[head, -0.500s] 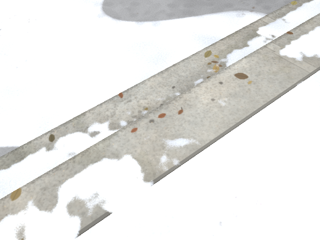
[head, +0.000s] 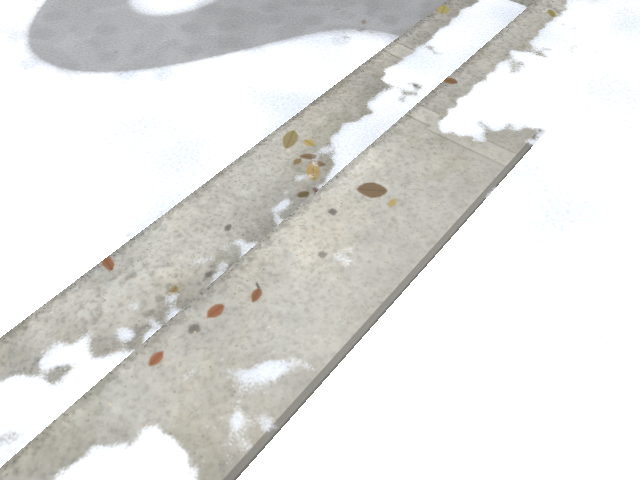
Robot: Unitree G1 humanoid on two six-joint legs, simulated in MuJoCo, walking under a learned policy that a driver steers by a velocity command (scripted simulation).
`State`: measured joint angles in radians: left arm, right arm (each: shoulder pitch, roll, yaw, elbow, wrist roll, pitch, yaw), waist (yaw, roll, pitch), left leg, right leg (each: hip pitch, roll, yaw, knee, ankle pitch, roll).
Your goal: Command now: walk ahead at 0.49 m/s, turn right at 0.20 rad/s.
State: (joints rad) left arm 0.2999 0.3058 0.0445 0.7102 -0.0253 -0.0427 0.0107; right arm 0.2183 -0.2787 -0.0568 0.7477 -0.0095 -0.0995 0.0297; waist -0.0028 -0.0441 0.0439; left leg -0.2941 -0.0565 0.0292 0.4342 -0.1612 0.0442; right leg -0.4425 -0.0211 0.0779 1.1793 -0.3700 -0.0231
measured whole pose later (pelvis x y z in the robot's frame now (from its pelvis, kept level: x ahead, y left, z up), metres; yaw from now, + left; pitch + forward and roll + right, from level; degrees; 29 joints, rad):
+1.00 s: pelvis +0.52 +0.09 +0.00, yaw +27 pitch +0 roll +0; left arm 0.26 0.25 0.01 0.79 0.03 -0.06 -0.02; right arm 0.33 -0.28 -0.06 0.80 -0.01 -0.03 0.03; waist 0.00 -0.02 0.06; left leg -0.31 -0.11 0.00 0.52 -0.20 0.10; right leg -0.43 -0.10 0.00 1.20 -0.38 0.02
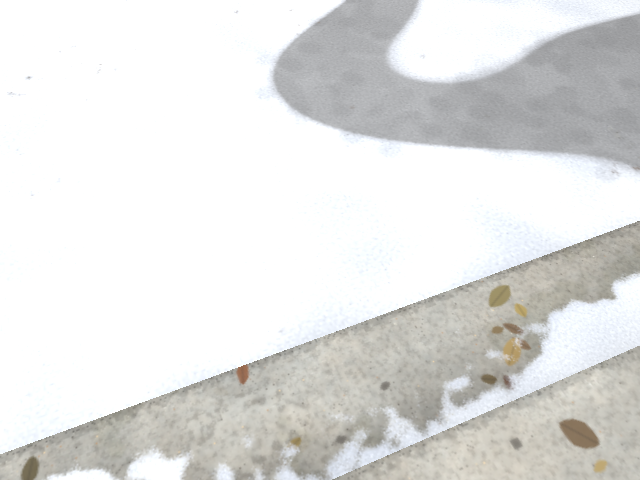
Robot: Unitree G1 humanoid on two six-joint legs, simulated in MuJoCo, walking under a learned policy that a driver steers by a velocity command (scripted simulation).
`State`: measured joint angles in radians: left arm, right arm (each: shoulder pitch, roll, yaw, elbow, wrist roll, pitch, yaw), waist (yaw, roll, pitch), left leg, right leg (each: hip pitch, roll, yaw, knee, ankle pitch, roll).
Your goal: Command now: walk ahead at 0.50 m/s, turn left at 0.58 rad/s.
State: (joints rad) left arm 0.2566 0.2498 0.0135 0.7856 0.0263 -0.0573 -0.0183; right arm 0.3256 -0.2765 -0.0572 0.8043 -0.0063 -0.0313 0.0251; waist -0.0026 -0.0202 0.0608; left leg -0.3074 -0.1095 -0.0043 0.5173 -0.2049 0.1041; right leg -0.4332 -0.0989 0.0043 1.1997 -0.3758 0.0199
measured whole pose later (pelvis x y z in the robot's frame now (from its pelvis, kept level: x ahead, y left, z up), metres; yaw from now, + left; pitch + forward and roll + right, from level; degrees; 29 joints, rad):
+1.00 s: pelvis +0.55 -0.05 -0.07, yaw -24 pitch +1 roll -3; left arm 0.49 0.30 0.06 0.87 0.03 -0.02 0.07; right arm 0.07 -0.29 -0.04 0.68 -0.01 -0.07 0.02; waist 0.12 0.05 -0.03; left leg -0.42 0.02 -0.14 0.34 0.44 -0.02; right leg -0.10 0.23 0.28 0.89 -0.77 -0.09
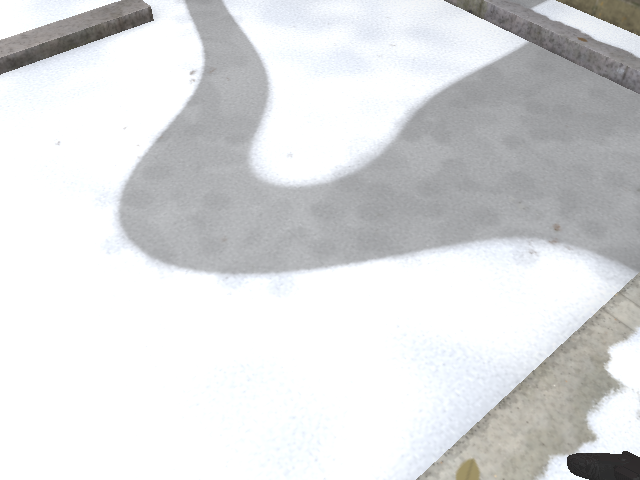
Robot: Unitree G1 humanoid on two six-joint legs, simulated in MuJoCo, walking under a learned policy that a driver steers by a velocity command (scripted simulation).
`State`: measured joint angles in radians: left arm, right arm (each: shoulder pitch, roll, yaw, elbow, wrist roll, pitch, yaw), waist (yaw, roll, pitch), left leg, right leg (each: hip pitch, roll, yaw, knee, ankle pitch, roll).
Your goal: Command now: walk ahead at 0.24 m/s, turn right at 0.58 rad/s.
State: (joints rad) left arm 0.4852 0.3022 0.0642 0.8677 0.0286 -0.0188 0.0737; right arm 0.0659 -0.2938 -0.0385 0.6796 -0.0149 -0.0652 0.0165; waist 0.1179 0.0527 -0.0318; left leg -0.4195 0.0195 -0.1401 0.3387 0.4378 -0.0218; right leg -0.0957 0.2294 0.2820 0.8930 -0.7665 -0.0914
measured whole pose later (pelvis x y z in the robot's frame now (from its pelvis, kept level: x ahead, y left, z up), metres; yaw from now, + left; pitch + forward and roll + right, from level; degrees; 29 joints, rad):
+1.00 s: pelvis +0.13 +0.03 -0.07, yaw -6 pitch -2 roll +0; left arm 0.16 0.21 -0.01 0.87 0.00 0.02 0.02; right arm 0.25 -0.19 -0.02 0.81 -0.02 0.01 0.02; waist -0.02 0.00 0.03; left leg -0.16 -0.04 0.04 0.49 -0.30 0.05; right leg -0.24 -0.04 0.01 0.51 -0.24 0.04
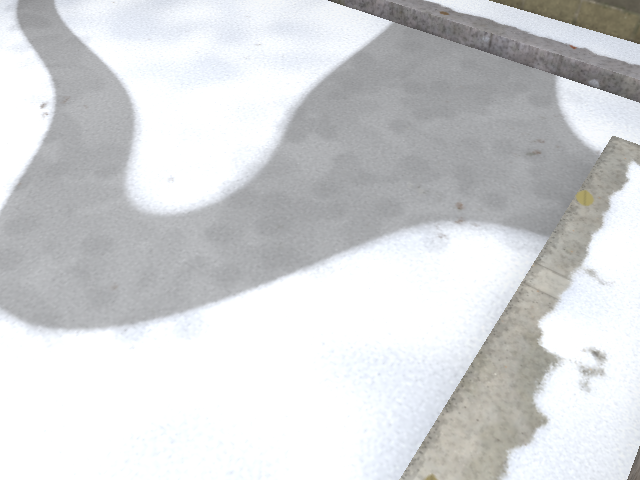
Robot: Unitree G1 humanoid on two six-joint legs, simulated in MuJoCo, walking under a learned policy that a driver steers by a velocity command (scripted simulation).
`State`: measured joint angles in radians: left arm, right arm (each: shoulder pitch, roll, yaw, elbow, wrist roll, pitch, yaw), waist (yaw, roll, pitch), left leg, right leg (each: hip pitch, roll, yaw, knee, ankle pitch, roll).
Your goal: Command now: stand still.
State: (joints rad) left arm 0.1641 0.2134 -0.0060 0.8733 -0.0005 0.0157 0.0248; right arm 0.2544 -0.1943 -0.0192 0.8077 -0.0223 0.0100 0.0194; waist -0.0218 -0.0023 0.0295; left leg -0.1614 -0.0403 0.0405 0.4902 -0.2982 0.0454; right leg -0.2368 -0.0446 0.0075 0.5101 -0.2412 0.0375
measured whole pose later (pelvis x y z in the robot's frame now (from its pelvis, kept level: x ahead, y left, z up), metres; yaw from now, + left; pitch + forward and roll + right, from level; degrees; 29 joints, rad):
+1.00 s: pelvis +0.29 +0.04 -0.11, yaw +0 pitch +1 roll -6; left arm 0.50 0.16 0.04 1.11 0.05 -0.08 0.05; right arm -0.02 -0.23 -0.06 0.88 -0.03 -0.07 0.06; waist 0.14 0.05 0.06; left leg -0.34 0.11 0.00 0.35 0.24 0.05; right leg -0.04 0.03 -0.03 1.04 -0.82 -0.03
